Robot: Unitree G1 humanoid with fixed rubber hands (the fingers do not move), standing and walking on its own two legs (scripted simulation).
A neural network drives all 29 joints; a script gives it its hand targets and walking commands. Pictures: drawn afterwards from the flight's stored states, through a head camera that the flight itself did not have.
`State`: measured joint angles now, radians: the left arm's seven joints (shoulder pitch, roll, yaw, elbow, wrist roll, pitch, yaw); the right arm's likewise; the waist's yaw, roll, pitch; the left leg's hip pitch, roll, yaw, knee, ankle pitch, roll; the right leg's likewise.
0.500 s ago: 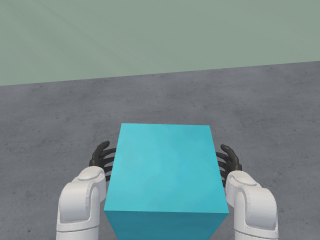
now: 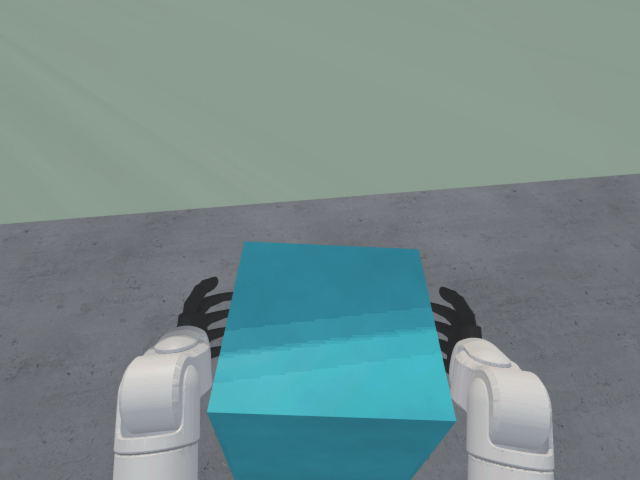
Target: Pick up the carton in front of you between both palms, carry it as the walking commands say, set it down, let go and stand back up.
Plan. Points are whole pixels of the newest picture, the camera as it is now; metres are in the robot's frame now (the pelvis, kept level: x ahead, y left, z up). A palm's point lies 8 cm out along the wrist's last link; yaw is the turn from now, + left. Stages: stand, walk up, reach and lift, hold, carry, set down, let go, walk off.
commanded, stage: carry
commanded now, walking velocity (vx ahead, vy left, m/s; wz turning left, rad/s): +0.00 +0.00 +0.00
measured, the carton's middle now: (325, 372) +0.28 +0.00 +0.02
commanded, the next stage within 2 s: hold in 1.48 s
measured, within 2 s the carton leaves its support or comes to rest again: neither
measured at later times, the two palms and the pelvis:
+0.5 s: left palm (219, 367) +0.26 +0.13 +0.04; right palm (473, 381) +0.26 -0.17 +0.04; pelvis -0.01 -0.02 -0.01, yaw +0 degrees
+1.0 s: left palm (218, 386) +0.24 +0.13 +0.04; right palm (481, 400) +0.24 -0.17 +0.04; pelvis -0.05 -0.02 +0.00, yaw -1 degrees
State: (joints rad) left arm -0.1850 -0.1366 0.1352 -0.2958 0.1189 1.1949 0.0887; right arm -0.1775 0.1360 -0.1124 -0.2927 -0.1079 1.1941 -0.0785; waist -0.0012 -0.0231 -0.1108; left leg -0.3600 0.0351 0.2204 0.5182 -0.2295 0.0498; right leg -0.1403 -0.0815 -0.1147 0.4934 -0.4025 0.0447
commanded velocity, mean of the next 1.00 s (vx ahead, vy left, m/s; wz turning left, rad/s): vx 0.00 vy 0.00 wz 0.00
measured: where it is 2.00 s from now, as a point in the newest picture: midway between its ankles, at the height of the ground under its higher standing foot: outside the picture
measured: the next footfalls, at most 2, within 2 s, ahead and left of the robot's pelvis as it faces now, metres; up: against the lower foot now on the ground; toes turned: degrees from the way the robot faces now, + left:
none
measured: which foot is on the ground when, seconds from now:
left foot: down 0.00-1.00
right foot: down 0.00-1.00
